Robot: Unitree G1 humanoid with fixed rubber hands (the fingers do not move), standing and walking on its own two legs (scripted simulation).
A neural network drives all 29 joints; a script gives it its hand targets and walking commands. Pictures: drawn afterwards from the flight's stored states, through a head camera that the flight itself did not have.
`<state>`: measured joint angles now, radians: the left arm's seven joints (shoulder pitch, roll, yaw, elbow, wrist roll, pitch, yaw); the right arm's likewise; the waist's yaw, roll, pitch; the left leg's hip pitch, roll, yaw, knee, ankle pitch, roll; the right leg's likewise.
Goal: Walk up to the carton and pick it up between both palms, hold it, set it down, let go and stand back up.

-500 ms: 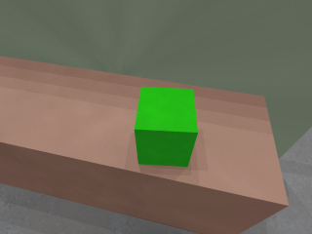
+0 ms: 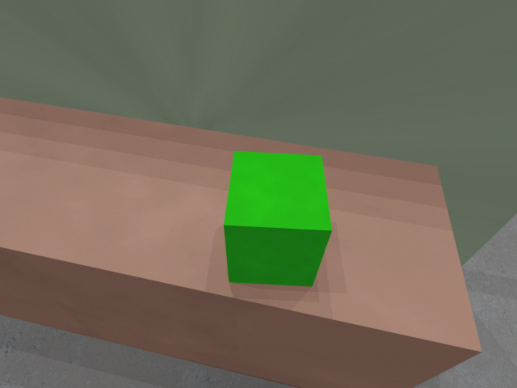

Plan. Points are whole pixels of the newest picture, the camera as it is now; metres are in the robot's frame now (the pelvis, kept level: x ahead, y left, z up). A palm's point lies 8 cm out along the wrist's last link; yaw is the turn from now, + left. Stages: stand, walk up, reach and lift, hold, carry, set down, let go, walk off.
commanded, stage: walk up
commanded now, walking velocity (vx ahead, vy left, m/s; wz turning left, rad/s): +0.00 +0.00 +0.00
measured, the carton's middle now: (274, 220) +0.44 +0.00 -0.04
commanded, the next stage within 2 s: none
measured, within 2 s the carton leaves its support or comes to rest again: neither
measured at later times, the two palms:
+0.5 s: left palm out of the picture -0.02 +0.22 -0.16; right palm out of the picture -0.05 -0.16 -0.15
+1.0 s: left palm out of the picture +0.10 +0.24 -0.16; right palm out of the picture -0.07 -0.21 -0.13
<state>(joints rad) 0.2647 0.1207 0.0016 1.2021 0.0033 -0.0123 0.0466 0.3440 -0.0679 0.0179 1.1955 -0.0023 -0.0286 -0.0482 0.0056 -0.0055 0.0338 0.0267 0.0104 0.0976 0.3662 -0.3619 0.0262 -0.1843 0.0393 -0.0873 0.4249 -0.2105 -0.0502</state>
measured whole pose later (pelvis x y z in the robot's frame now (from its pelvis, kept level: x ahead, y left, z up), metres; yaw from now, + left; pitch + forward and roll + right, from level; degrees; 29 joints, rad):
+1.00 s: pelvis +0.06 +0.00 -0.01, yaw +1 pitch +0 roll -3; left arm 0.20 0.20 0.06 1.08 0.03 0.05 0.03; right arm 0.50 -0.11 -0.04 1.17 -0.04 -0.02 -0.10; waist -0.07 -0.01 0.01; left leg 0.05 0.04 0.07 0.43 -0.48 0.01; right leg -0.50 0.00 -0.06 1.01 -0.39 0.05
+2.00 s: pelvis -0.04 +0.05 +0.00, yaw -2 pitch +0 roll -2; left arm 0.25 0.30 0.08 1.03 0.03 0.11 0.00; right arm 0.32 -0.13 -0.03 1.00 -0.02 -0.02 -0.03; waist -0.04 -0.10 0.03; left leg -0.26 0.07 0.07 0.47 -0.20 0.01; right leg -0.37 0.02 0.09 1.03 -0.32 0.08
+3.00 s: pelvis +0.07 -0.06 -0.01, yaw -2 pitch +0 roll +2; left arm 0.19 0.24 0.04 0.99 0.01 0.03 0.04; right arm 0.16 -0.18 -0.03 1.02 -0.03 -0.02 -0.05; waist -0.04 -0.05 0.15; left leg -0.27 0.06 0.15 0.50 -0.21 -0.02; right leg -0.37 -0.07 0.03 0.89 -0.44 0.04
